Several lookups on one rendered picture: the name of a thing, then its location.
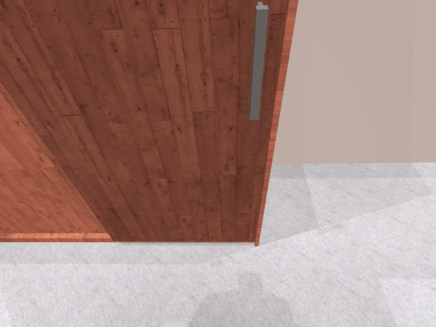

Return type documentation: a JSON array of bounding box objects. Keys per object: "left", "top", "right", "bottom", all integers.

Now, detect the handle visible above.
[{"left": 249, "top": 2, "right": 269, "bottom": 120}]

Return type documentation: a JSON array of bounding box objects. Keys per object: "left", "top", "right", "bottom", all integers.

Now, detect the wardrobe door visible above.
[
  {"left": 0, "top": 0, "right": 287, "bottom": 242},
  {"left": 0, "top": 82, "right": 107, "bottom": 233}
]

